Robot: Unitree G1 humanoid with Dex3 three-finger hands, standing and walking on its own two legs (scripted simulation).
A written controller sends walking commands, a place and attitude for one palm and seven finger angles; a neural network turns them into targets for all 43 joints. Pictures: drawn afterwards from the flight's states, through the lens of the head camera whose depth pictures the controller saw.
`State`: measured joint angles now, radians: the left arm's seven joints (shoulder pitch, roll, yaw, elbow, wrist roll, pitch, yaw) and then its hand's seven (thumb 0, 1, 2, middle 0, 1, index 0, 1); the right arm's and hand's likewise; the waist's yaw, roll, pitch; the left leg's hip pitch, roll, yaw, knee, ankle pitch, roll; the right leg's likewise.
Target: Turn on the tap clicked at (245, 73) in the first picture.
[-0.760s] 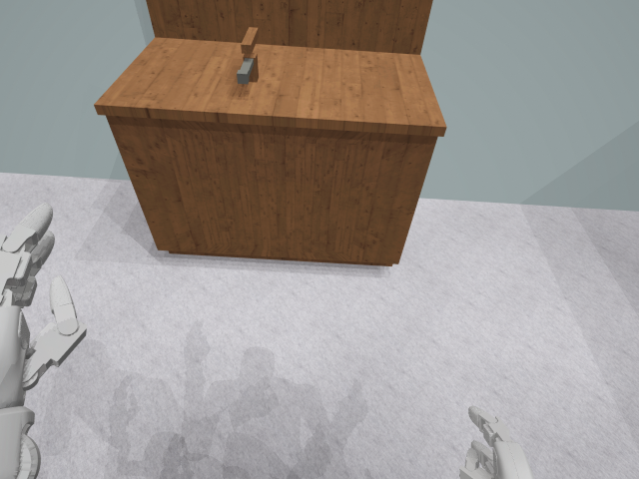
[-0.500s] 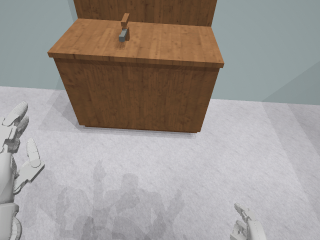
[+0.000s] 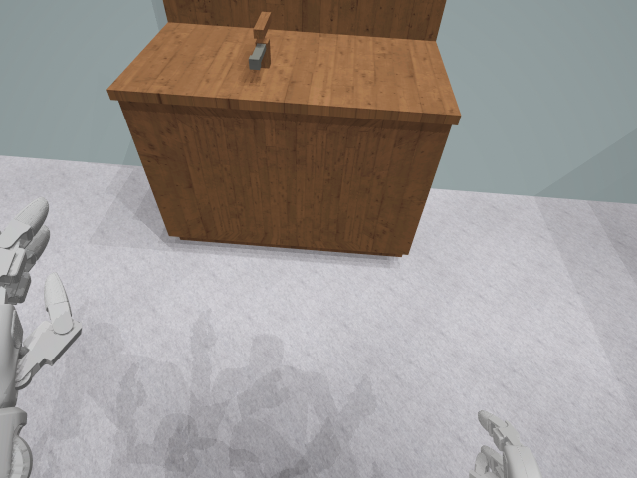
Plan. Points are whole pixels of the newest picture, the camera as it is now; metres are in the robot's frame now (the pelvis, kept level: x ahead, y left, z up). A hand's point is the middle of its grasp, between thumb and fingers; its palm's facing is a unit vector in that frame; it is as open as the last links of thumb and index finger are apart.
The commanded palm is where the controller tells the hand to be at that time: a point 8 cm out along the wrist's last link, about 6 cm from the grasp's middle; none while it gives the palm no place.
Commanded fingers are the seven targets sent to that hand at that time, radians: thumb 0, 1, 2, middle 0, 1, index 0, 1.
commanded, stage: walk to a spot facing it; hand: left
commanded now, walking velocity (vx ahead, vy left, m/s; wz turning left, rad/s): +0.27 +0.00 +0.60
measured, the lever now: (254, 62) +1.10 +0.22 +0.01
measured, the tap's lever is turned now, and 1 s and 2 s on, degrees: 0 0 0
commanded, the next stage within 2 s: none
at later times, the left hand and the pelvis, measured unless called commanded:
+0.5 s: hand out of the picture +0.18 +0.30 +0.17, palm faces +0.64 -0.66 -0.40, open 7.4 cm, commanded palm +0.12 +0.32 +0.18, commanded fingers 0.00 0.90 0.90 -0.20 -0.30 -0.20 -0.30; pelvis +0.05 +0.00 +0.00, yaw +17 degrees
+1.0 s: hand out of the picture +0.23 +0.32 +0.16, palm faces +0.80 -0.44 -0.40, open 7.4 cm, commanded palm +0.16 +0.32 +0.18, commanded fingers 0.00 0.90 0.90 -0.20 -0.30 -0.20 -0.30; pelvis +0.17 +0.00 -0.01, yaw +31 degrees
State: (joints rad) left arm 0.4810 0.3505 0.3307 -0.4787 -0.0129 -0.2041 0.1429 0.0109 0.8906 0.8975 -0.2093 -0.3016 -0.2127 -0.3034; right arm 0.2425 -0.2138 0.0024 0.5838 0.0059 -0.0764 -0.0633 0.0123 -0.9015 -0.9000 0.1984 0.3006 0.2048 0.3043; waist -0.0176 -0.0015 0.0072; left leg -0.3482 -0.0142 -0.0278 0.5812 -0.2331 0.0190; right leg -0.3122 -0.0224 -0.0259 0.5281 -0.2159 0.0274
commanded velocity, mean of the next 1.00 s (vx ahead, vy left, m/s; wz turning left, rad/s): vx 0.32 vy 0.00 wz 0.51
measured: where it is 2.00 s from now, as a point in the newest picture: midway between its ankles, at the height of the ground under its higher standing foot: (288, 449)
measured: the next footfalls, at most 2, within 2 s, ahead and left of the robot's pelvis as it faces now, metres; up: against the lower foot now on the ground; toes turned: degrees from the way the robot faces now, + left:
left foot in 0.56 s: +0.10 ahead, +0.17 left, +0.00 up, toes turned +27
right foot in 0.92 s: +0.29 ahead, -0.05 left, +0.00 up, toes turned +18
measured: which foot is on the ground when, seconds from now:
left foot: down 0.00-0.24, up 0.26-0.54, down 0.56-0.92, up 0.94-1.00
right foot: down 0.00-0.56, up 0.58-0.90, down 0.92-1.00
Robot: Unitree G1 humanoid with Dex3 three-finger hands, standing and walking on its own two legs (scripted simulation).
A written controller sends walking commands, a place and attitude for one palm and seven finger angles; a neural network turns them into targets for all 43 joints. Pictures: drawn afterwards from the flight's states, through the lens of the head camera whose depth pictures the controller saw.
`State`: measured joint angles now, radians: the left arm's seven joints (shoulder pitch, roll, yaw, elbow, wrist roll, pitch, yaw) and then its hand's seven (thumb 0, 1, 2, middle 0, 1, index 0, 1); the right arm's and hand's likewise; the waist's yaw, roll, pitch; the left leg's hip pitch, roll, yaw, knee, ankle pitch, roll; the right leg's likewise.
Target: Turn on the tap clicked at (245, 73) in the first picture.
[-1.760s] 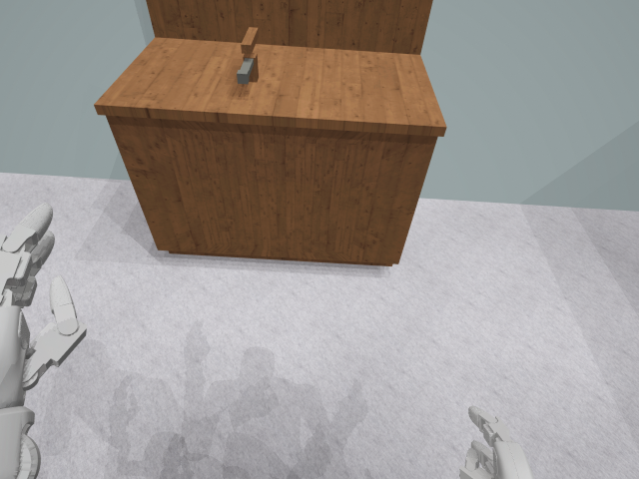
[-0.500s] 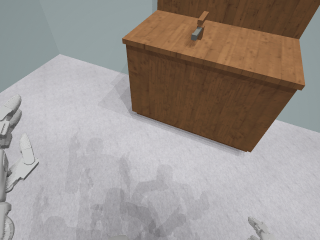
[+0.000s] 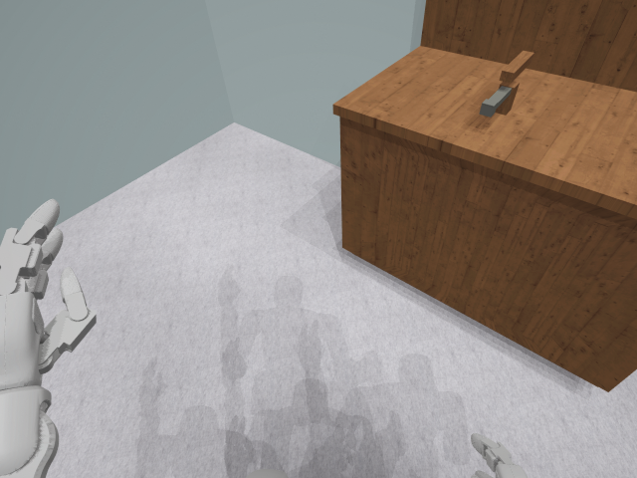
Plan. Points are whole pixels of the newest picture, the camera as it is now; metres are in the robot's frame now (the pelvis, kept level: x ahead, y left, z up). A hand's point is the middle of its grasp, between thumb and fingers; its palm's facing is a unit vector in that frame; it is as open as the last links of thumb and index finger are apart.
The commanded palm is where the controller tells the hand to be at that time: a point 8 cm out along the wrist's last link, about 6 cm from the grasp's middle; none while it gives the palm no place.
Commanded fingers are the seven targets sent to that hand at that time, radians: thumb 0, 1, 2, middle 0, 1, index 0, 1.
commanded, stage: walk to a spot facing it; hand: left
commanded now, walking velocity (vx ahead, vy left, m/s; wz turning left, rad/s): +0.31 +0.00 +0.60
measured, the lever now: (488, 108) +0.91 -0.29 +0.02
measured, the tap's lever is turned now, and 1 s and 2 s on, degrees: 0 0 0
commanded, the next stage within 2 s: none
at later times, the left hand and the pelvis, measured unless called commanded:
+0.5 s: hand (87, 241) +0.30 +0.29 +0.18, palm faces +0.55 -0.75 -0.38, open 7.4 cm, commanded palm +0.22 +0.32 +0.19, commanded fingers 0.00 0.90 0.90 -0.20 -0.30 -0.20 -0.30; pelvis +0.12 +0.01 +0.00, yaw +12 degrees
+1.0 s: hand (108, 264) +0.27 +0.25 +0.18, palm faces +0.73 -0.55 -0.41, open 7.4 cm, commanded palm +0.19 +0.27 +0.19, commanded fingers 0.00 0.90 0.90 -0.20 -0.30 -0.20 -0.30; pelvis +0.19 -0.06 +0.02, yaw +30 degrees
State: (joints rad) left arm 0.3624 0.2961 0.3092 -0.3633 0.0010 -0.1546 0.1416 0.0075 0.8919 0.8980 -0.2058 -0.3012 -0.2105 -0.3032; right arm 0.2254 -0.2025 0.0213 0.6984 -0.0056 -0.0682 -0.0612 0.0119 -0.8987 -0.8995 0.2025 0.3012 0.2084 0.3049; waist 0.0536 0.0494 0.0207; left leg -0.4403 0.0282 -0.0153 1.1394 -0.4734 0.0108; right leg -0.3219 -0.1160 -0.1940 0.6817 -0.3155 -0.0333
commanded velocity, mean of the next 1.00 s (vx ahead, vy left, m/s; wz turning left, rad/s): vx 0.10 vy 0.00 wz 0.60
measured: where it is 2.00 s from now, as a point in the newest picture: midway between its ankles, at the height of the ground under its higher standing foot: outside the picture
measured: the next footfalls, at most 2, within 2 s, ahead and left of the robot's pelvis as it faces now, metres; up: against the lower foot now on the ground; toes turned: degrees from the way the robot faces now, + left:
left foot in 0.36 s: +0.19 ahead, +0.14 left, +0.00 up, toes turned +19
right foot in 0.76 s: +0.29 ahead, -0.11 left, +0.00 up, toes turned +13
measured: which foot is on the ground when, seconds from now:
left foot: up 0.00-0.34, down 0.36-0.76, up 0.78-1.00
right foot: down 0.00-0.36, up 0.38-0.74, down 0.76-1.00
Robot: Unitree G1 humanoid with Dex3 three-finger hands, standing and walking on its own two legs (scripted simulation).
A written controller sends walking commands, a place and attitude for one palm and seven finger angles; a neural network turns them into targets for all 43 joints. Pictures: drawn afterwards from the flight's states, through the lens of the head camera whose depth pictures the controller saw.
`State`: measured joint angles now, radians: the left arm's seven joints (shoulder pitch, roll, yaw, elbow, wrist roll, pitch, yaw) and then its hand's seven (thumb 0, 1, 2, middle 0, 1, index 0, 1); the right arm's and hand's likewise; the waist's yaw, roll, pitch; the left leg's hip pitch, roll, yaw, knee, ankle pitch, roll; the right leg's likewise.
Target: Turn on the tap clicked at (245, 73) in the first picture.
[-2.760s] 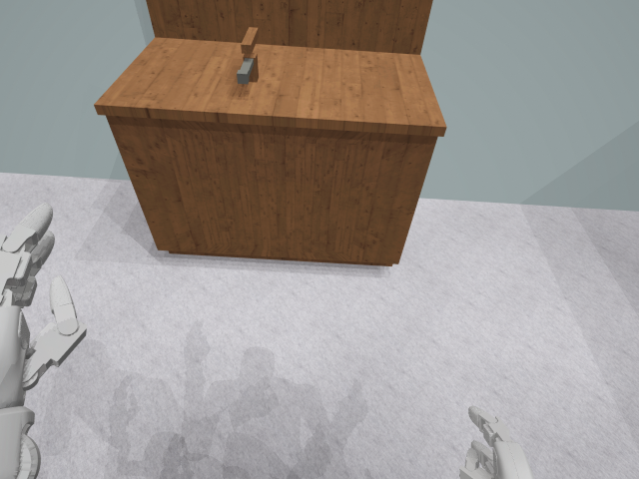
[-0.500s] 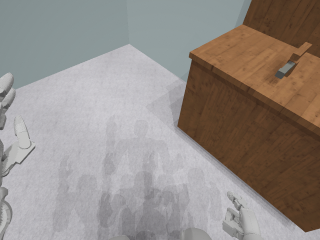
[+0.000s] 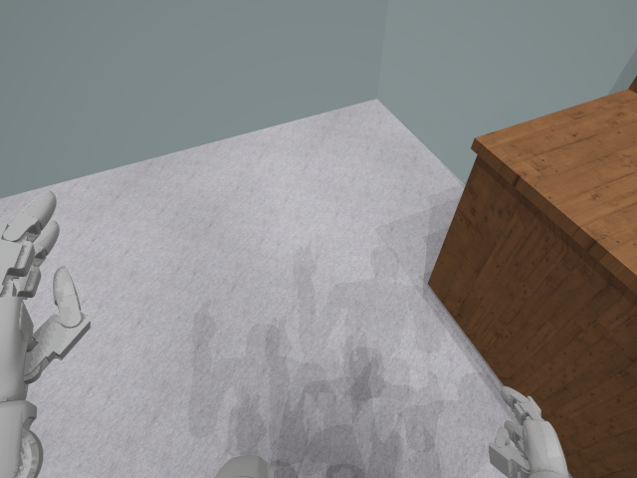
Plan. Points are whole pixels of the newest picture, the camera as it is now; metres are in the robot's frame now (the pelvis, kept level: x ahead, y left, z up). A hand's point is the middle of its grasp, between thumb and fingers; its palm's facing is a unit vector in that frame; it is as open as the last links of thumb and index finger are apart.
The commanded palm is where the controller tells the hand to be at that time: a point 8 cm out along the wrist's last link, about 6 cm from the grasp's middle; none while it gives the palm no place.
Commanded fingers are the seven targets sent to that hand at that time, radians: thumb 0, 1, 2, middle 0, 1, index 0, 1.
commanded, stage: walk to a spot facing it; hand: left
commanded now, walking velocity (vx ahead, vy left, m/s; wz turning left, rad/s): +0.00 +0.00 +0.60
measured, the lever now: out of the picture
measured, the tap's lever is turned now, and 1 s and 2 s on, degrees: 0 0 0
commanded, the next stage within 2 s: turn to face it in 1.76 s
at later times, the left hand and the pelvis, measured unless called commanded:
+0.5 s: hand out of the picture +0.09 +0.28 +0.19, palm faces +0.59 -0.65 -0.48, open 7.4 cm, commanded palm +0.03 +0.31 +0.18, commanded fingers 0.00 0.90 0.90 -0.20 -0.30 -0.20 -0.30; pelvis -0.04 -0.01 +0.00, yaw +17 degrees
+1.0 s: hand out of the picture -0.05 +0.29 +0.19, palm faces +0.82 -0.41 -0.39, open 7.4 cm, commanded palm -0.11 +0.29 +0.18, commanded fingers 0.00 0.90 0.90 -0.20 -0.30 -0.20 -0.30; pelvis -0.09 -0.03 +0.00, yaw +35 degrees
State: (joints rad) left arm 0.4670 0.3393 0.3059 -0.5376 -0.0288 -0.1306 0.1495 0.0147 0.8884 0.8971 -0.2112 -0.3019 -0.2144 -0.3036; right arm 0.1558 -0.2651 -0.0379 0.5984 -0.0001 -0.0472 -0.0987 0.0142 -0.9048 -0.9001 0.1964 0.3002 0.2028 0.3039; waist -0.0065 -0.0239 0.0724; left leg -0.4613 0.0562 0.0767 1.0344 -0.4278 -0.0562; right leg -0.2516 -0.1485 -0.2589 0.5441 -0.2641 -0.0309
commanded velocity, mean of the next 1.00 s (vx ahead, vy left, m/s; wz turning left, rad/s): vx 0.15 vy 0.00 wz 0.58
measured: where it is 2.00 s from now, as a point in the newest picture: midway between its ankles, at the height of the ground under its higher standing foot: outside the picture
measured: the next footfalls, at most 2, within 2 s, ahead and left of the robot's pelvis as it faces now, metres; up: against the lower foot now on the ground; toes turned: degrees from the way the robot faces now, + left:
left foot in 0.16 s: +0.02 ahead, +0.14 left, +0.00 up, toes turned +12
right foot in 0.54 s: +0.02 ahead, -0.10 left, +0.00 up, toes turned +14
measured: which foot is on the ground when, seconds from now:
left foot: up 0.00-0.14, down 0.16-0.56, up 0.58-1.00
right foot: down 0.00-0.16, up 0.18-0.52, down 0.54-1.00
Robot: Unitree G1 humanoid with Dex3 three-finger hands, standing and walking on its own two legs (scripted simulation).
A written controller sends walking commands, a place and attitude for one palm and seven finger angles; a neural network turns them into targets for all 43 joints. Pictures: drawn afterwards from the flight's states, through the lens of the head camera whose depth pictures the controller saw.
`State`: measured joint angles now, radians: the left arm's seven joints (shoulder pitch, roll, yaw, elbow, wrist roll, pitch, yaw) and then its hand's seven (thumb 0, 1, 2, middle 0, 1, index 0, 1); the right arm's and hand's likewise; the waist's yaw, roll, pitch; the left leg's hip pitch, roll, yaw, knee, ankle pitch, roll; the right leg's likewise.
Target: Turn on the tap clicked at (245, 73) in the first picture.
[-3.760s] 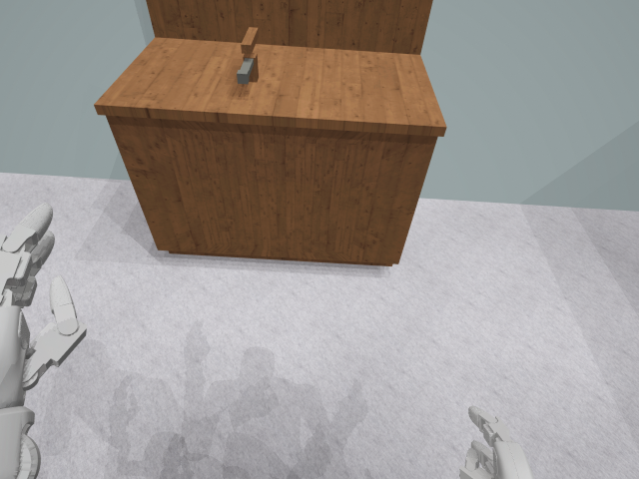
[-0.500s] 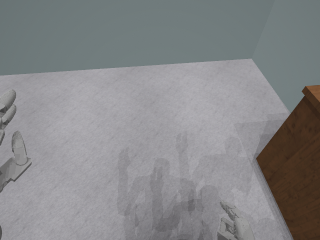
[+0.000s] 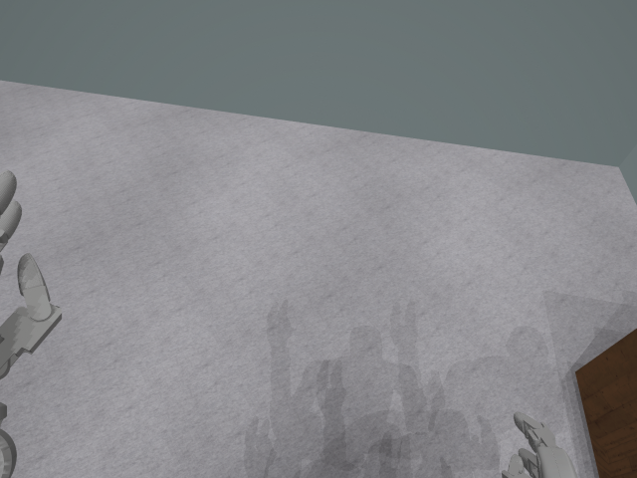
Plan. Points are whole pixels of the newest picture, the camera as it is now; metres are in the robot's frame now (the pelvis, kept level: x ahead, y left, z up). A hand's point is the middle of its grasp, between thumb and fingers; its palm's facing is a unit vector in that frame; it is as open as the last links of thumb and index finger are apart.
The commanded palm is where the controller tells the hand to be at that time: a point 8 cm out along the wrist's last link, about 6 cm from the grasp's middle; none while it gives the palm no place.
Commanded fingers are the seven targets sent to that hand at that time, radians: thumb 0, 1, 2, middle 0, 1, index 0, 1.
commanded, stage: walk to a spot facing it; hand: left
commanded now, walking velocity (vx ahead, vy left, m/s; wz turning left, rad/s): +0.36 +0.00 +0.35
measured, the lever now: out of the picture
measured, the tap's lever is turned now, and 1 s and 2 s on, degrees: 0 0 0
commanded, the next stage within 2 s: turn to face it in 0.76 s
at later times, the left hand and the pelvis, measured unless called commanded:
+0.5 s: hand (67, 282) +0.26 +0.27 +0.16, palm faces +0.54 -0.72 -0.44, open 7.4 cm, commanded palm +0.19 +0.30 +0.17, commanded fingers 0.00 0.90 0.90 -0.20 -0.30 -0.20 -0.30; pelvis +0.07 +0.00 -0.02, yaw +8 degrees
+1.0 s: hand (75, 188) +0.38 +0.32 +0.16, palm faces +0.56 -0.73 -0.39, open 7.4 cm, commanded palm +0.32 +0.34 +0.17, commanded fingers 0.00 0.90 0.90 -0.20 -0.30 -0.20 -0.30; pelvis +0.21 +0.04 -0.01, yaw +9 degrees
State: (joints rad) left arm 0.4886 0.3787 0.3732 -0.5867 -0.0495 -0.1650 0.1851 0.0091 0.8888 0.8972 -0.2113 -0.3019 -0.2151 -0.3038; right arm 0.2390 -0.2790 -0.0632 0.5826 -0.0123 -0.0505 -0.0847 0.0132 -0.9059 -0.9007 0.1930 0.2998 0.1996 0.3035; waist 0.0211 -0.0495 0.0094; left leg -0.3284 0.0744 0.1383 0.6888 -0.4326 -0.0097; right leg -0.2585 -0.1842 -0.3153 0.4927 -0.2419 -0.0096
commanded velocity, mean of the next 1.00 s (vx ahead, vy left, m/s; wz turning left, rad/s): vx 0.27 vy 0.00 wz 0.02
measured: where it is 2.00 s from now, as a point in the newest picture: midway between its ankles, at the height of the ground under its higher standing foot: (303, 477)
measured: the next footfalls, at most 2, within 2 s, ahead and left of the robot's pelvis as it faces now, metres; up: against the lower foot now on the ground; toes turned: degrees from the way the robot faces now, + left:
left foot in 0.06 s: +0.03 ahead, +0.15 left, +0.00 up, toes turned +9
right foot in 0.40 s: +0.17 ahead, -0.09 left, +0.00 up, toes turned -4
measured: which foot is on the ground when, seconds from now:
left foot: up 0.00-0.04, down 0.06-0.42, up 0.44-0.80, down 0.82-1.00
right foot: down 0.00-0.04, up 0.06-0.38, down 0.40-0.82, up 0.84-1.00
